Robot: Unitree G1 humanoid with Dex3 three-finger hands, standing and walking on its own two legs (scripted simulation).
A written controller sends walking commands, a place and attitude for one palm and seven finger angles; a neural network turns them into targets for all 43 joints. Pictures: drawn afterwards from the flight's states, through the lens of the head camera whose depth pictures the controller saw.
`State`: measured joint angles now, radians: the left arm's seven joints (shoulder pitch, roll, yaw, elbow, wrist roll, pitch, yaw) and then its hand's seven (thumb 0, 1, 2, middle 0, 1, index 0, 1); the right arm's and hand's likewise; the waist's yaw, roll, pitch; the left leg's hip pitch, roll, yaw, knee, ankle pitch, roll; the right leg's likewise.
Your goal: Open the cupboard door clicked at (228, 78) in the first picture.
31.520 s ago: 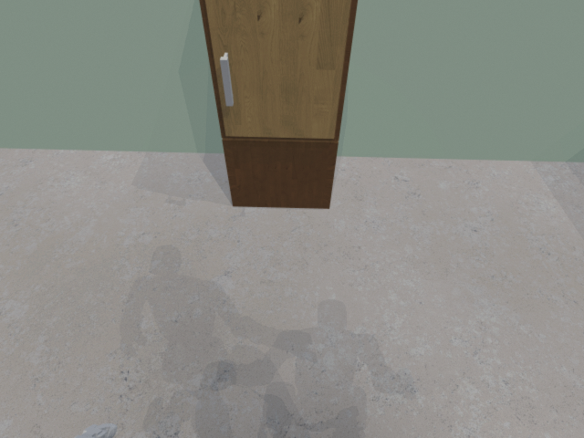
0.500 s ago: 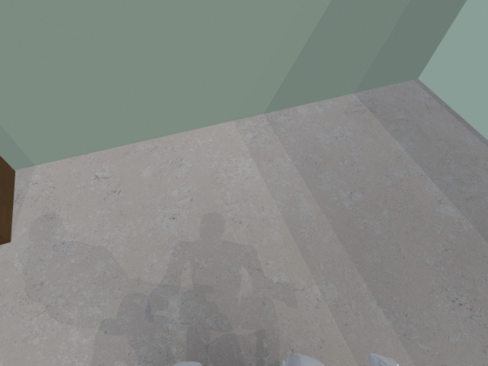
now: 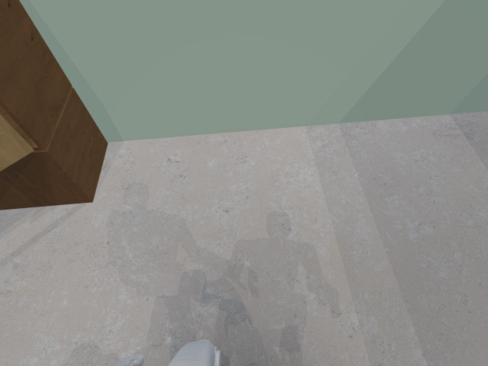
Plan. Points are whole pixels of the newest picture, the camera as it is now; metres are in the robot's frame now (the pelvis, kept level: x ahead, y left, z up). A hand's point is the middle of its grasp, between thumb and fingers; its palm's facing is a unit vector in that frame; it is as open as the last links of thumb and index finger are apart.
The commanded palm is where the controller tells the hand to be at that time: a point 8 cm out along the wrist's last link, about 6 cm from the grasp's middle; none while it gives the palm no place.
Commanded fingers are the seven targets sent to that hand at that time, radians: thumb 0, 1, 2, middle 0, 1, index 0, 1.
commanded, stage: turn to face it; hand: left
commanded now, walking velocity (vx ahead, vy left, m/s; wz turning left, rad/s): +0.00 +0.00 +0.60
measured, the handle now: out of the picture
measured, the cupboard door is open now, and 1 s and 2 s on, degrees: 44 44 44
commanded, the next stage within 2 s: take the last steps up to it in 1.42 s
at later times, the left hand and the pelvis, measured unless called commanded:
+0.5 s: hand out of the picture +0.07 +0.24 -0.16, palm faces +0.28 -0.92 -0.27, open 7.4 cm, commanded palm none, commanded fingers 0.00 0.90 0.90 -0.20 -0.30 -0.20 -0.30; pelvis +0.02 +0.00 +0.00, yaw +17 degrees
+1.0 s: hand out of the picture -0.06 +0.17 -0.19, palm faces +0.62 -0.75 -0.24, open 7.3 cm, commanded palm none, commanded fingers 0.00 0.90 0.90 -0.20 -0.30 -0.20 -0.30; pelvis +0.03 -0.02 -0.02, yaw +37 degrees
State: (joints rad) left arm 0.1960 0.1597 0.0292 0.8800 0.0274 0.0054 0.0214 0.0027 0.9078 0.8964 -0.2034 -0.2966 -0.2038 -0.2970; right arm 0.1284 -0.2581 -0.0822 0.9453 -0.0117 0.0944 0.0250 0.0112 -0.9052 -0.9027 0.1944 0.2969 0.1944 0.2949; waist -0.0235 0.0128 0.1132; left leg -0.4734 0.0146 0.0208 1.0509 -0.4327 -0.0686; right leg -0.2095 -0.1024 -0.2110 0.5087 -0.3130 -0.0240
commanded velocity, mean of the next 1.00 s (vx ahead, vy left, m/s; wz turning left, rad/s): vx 0.00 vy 0.00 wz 0.57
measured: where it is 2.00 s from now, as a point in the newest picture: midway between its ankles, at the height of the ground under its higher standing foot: outside the picture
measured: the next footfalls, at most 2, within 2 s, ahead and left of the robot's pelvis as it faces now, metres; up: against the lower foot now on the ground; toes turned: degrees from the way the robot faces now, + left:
left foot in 0.18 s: +0.03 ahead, +0.13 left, +0.00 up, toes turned +12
right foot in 0.58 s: +0.10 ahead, -0.12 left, +0.00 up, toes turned +17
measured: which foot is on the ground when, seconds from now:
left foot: up 0.00-0.16, down 0.18-0.58, up 0.60-0.96, down 0.98-1.00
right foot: down 0.00-0.16, up 0.18-0.56, down 0.58-0.98, up 1.00-1.00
